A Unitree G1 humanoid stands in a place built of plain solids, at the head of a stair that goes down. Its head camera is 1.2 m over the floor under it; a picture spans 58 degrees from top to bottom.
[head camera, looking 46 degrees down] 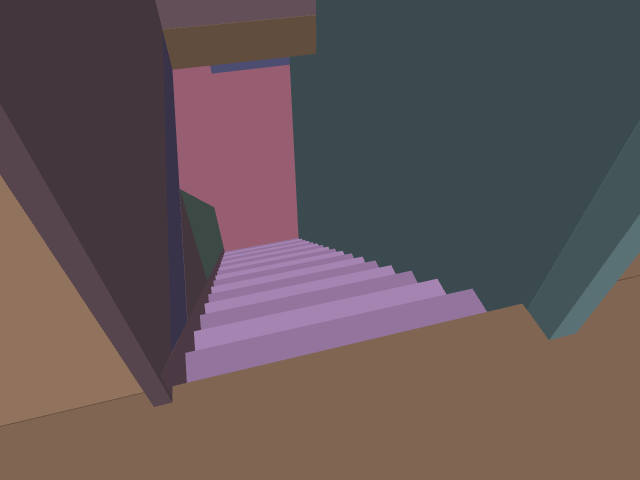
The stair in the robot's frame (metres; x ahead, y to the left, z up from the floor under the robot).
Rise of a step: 0.21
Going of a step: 0.23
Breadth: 1.15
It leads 15 degrees to the left of straight ahead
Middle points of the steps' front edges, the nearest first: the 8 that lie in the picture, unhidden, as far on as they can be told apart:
0.72 -0.13 0.00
0.94 -0.07 -0.21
1.17 -0.01 -0.42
1.39 0.05 -0.64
1.62 0.11 -0.85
1.85 0.17 -1.06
2.07 0.23 -1.27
2.30 0.29 -1.49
